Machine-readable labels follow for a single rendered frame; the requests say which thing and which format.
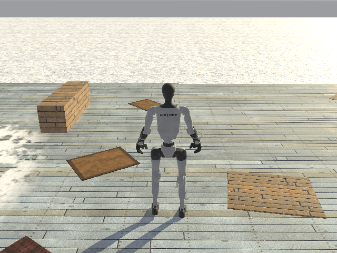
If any robot right forearm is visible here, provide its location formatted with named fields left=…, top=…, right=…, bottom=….
left=190, top=126, right=200, bottom=144

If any right robot hand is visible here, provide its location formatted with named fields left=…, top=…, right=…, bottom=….
left=190, top=142, right=202, bottom=153

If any right robot thigh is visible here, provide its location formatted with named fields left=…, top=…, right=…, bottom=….
left=176, top=147, right=187, bottom=185

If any left robot hand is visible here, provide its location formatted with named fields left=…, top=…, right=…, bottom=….
left=136, top=144, right=148, bottom=154

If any robot left forearm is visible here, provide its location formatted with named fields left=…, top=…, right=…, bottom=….
left=137, top=127, right=148, bottom=145

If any robot right foot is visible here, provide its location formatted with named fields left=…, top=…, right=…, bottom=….
left=179, top=205, right=186, bottom=218

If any robot right upper arm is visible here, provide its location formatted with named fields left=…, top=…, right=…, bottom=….
left=180, top=106, right=195, bottom=135

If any robot left upper arm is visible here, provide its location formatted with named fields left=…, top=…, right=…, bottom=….
left=143, top=106, right=157, bottom=135

